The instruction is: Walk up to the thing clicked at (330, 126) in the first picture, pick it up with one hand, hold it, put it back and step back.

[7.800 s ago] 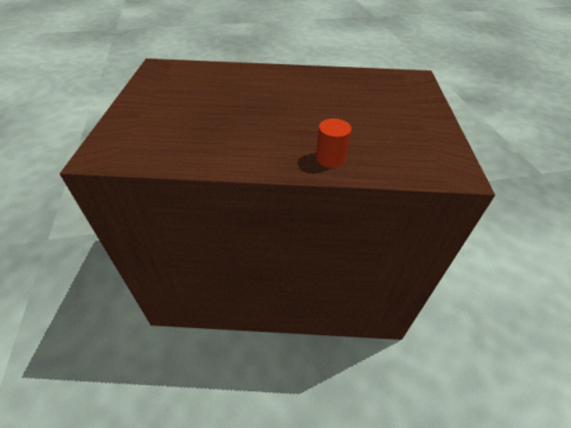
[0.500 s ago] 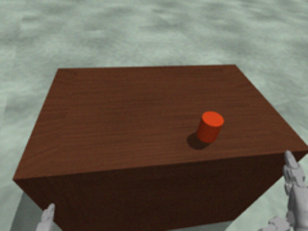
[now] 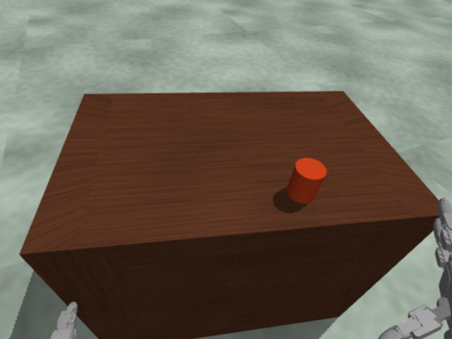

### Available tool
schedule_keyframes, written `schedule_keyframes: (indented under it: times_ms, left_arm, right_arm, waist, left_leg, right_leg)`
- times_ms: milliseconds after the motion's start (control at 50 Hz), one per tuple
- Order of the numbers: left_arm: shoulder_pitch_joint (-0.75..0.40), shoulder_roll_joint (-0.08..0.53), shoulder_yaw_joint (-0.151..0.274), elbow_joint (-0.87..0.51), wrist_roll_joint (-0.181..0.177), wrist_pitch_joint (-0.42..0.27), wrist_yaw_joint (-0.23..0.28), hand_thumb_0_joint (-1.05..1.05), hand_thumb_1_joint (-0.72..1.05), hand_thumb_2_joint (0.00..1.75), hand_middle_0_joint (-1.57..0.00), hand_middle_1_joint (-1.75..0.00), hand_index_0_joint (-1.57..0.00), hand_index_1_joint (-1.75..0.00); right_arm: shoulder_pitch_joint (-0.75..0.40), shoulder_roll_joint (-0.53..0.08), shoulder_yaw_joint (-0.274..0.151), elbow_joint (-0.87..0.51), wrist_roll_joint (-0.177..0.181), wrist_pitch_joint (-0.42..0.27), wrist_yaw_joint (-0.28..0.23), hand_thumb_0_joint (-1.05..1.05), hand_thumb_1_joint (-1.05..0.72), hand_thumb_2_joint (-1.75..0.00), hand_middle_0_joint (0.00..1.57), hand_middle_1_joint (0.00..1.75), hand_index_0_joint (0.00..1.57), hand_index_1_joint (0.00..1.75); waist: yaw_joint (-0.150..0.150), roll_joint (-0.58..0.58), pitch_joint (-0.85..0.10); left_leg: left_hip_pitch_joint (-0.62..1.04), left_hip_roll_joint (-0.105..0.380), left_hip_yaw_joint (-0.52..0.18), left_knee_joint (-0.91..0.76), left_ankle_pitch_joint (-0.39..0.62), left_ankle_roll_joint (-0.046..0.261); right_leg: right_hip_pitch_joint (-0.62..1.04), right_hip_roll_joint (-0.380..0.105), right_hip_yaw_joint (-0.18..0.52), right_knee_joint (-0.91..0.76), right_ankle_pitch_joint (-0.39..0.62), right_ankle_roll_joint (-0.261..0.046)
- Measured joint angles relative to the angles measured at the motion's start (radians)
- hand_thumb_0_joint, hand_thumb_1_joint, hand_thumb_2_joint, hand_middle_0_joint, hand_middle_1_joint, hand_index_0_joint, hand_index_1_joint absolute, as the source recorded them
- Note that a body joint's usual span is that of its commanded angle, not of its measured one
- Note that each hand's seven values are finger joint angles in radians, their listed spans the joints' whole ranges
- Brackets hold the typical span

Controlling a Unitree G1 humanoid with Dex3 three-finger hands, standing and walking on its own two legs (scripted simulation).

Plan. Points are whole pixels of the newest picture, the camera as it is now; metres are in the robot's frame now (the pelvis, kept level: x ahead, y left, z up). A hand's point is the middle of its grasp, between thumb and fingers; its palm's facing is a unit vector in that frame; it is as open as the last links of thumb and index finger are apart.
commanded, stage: rise first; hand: right
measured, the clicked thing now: (305, 180) +0.47 -0.20 +0.02
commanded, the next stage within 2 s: go down in 0.20 s
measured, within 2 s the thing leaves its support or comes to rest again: neither
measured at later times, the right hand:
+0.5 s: hand (419, 272) +0.20 -0.26 +0.13, palm faces +0.38 +0.83 -0.41, open 17.5 cm
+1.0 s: hand (426, 208) +0.30 -0.33 +0.14, palm faces +0.17 +0.98 -0.11, open 17.6 cm
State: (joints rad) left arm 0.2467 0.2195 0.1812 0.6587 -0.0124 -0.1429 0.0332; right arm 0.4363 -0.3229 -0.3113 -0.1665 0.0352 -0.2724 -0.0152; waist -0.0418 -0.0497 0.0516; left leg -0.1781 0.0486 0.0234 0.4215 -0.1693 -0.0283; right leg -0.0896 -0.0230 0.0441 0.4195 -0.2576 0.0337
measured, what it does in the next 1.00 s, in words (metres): stands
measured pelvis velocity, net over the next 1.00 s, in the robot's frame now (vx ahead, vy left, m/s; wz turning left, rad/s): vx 0.01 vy -0.01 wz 0.00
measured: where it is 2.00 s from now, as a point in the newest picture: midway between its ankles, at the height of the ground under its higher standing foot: outside the picture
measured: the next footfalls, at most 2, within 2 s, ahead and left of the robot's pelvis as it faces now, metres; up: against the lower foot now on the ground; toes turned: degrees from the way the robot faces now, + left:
none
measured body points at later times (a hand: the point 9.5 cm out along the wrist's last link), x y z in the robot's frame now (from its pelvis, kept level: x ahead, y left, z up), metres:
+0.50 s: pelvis +0.00 +0.00 +0.00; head -0.01 +0.02 +0.45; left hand +0.17 +0.27 -0.08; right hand +0.17 -0.31 +0.15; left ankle +0.04 +0.14 -0.74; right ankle -0.01 -0.14 -0.74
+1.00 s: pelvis +0.01 -0.01 +0.00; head +0.00 +0.00 +0.45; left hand +0.16 +0.26 -0.10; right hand +0.29 -0.38 +0.15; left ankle +0.04 +0.14 -0.74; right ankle -0.01 -0.14 -0.74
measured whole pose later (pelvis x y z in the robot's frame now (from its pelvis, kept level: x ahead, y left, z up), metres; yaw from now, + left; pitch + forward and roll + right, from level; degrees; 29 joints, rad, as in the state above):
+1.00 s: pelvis +0.01 -0.01 +0.00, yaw +0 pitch +0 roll +0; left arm 0.19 0.23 0.04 0.80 -0.03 -0.18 0.15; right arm -0.15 -0.55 -0.54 0.51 0.29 -0.10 0.47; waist 0.00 -0.03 -0.04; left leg -0.26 0.05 0.02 0.45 -0.18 -0.03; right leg -0.18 -0.02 0.04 0.46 -0.28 0.03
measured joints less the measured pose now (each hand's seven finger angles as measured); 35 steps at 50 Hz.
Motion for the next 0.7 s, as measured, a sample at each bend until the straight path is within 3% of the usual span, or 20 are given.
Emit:
schedule_keyframes:
  times_ms: [340,480,580,700]
  left_arm:
    - [-0.014,-0.011,0.005,0.003,-0.003,0.001,-0.007,-0.01,-0.56,0.08,-0.06,-0.06,-0.05,-0.07]
    - [-0.030,-0.020,0.018,0.010,0.022,0.007,-0.003,-0.01,-0.54,0.06,-0.06,-0.05,-0.05,-0.06]
    - [-0.070,0.000,0.005,0.073,0.011,-0.001,0.024,-0.01,-0.54,0.05,-0.06,-0.05,-0.05,-0.05]
    - [-0.112,-0.013,-0.065,0.127,-0.006,0.007,0.059,-0.01,-0.53,0.04,-0.05,-0.05,-0.05,-0.05]
  right_arm:
    - [0.027,-0.002,-0.018,-0.044,0.004,-0.027,0.012,-0.02,0.57,-0.05,0.05,0.06,0.06,0.06]
    - [-0.014,0.018,-0.059,0.020,-0.008,-0.082,0.030,-0.02,0.55,-0.05,0.05,0.06,0.06,0.06]
    - [-0.136,-0.014,-0.112,0.123,0.039,-0.078,0.075,-0.02,0.55,-0.05,0.05,0.06,0.06,0.06]
    - [-0.320,-0.087,-0.152,0.317,0.123,0.006,0.212,-0.02,0.56,-0.05,0.05,0.06,0.05,0.06]
  waist:
    - [-0.008,-0.008,-0.010]
    - [0.009,0.013,-0.025]
    - [0.016,0.026,-0.035]
    - [0.033,0.022,-0.040]
  left_leg:
    - [0.013,0.004,0.007,-0.006,-0.004,-0.001]
    - [-0.011,0.004,0.010,0.024,-0.018,-0.001]
    - [-0.019,0.000,0.013,0.029,-0.018,0.001]
    - [-0.044,0.000,0.016,0.020,-0.006,0.001]
  right_leg:
    - [0.011,0.003,0.007,-0.008,0.000,-0.001]
    - [-0.014,0.003,0.010,0.020,-0.012,0.001]
    - [-0.026,-0.001,0.013,0.034,-0.017,0.003]
    - [-0.058,-0.001,0.017,0.036,-0.009,0.003]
